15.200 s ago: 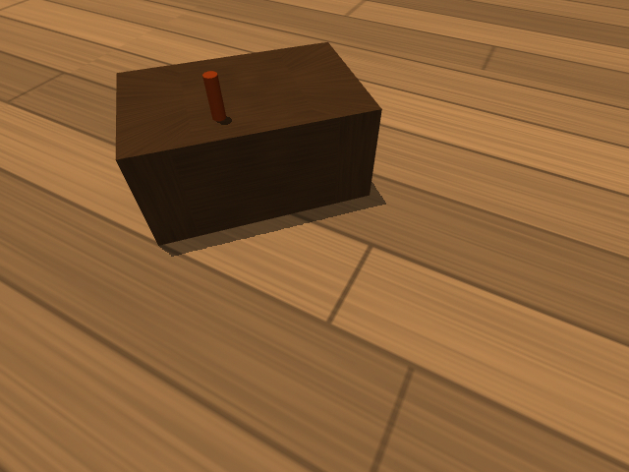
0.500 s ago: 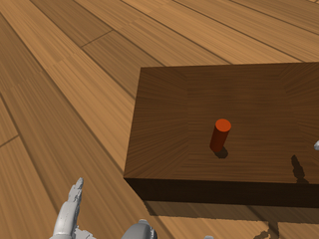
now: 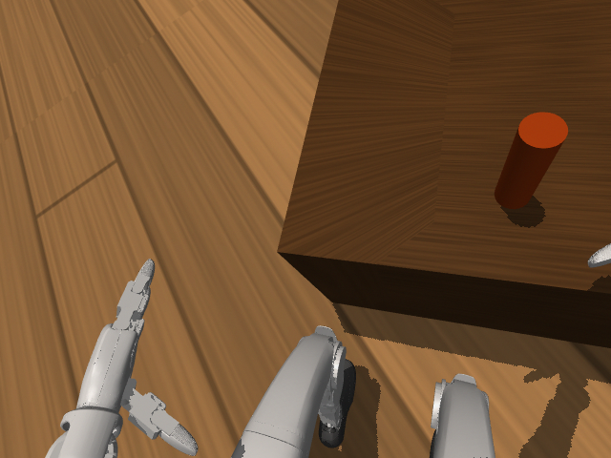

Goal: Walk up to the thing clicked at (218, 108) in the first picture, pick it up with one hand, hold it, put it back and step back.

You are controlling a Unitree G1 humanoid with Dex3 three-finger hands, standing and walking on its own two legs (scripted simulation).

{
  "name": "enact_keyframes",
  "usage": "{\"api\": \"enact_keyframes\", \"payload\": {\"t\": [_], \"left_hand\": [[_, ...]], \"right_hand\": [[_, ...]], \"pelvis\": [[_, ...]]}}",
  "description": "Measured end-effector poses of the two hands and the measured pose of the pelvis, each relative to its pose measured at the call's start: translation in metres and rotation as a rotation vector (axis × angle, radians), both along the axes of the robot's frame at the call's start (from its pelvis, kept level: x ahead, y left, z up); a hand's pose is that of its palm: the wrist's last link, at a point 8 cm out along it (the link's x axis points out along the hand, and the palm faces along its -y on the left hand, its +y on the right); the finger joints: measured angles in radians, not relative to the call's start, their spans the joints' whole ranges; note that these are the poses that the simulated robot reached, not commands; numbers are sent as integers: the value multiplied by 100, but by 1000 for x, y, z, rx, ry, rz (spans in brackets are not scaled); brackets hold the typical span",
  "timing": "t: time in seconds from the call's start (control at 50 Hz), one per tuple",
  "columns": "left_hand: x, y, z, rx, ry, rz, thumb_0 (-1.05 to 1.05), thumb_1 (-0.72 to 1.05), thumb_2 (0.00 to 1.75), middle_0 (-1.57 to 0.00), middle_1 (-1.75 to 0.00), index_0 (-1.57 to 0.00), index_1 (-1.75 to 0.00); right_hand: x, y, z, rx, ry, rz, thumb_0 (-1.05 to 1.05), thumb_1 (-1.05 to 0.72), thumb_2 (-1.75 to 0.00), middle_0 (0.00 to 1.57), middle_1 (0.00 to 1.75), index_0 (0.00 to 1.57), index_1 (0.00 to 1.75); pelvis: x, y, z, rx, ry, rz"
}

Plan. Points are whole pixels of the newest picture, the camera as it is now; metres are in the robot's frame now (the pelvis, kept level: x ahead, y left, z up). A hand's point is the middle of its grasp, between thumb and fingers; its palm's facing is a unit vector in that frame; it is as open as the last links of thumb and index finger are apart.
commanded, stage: close in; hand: right
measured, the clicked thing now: (525, 166) +0.53 -0.15 -0.08
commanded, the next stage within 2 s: rest palm in 0.62 s
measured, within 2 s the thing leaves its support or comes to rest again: neither
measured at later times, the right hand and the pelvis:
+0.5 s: hand (533, 185) +0.50 -0.16 -0.09, palm faces +0.02 +1.00 +0.04, open 17.7 cm; pelvis -0.02 +0.00 -0.05, yaw +1 degrees
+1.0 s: hand (510, 189) +0.50 -0.14 -0.09, palm faces +0.03 +1.00 +0.03, open 17.5 cm; pelvis -0.01 +0.01 -0.05, yaw +0 degrees
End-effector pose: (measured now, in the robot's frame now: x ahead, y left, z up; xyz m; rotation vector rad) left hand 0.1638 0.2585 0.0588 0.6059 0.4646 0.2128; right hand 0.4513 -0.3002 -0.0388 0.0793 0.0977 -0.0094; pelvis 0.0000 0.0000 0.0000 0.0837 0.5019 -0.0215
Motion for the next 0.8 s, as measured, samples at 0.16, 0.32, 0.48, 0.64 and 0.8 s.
{"api": "enact_keyframes", "payload": {"t": [0.16,0.32,0.48,0.64,0.8], "left_hand": [[-12,-7,-3,96,-48,-37,-2,-53,5,-6,-5,-6,-4],[-32,3,13,190,-57,-4,-1,-53,5,-6,-5,-6,-5],[-36,3,4,144,-67,19,-1,-53,5,-6,-5,-6,-4],[-25,3,16,144,-110,-23,-1,-53,5,-6,-5,-6,-4],[-22,7,17,151,-92,-21,-1,-54,6,-6,-4,-6,-5]], "right_hand": [[19,32,-52,3,-15,-10,-1,61,-1,7,4,7,4],[30,61,-59,-24,-37,2,-1,61,-1,6,4,6,4],[30,80,-51,-38,-17,-6,-1,61,-1,6,5,6,5],[27,92,-49,-38,-6,-18,-1,61,-2,5,5,5,5],[30,104,-50,-47,-20,-16,-1,61,-4,5,6,5,6]], "pelvis": [[-13,-1,-40,13,49,6],[-21,-2,-53,18,57,10],[-22,-3,-55,7,52,7],[-19,0,-52,-6,48,3],[-15,4,-52,-12,51,4]]}}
